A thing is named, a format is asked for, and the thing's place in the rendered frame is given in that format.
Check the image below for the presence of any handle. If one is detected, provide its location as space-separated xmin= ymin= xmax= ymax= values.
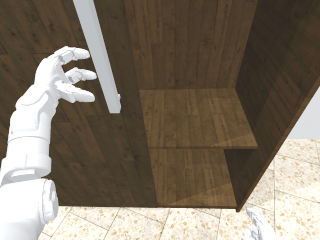
xmin=73 ymin=0 xmax=121 ymax=114

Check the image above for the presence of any left robot hand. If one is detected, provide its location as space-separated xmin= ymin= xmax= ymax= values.
xmin=34 ymin=46 xmax=97 ymax=103

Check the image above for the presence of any right robot hand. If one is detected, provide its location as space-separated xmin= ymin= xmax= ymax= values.
xmin=241 ymin=207 xmax=278 ymax=240

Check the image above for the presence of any left robot forearm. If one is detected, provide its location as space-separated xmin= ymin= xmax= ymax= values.
xmin=0 ymin=84 xmax=59 ymax=188

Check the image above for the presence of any robot left upper arm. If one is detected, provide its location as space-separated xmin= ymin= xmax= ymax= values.
xmin=0 ymin=178 xmax=59 ymax=240

